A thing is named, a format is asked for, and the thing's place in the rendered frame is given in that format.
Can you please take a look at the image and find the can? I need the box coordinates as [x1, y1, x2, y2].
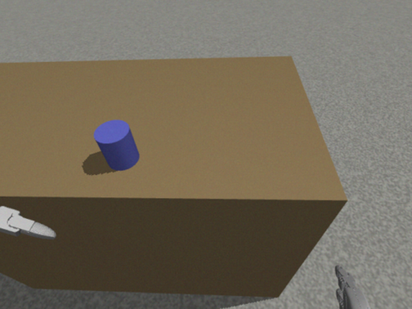
[94, 120, 140, 171]

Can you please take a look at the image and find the right robot hand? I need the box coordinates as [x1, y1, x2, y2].
[335, 265, 371, 309]

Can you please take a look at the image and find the left robot hand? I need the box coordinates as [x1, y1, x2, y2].
[0, 206, 56, 239]

